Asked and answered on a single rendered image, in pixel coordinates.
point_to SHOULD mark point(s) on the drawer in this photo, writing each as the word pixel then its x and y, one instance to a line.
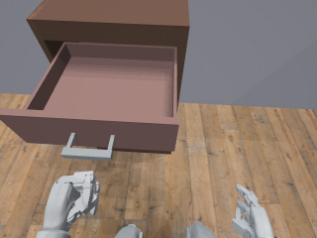
pixel 98 90

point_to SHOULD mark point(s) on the cabinet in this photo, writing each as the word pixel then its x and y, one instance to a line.
pixel 156 23

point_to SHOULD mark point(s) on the handle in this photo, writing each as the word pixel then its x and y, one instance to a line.
pixel 88 154

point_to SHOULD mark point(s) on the left robot thigh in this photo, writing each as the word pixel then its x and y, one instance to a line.
pixel 129 232

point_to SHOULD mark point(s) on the left robot hand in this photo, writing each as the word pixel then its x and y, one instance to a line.
pixel 80 189

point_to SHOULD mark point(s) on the right robot hand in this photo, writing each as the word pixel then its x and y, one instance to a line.
pixel 257 224

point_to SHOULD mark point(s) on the robot right shin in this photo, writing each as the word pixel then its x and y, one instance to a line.
pixel 197 223

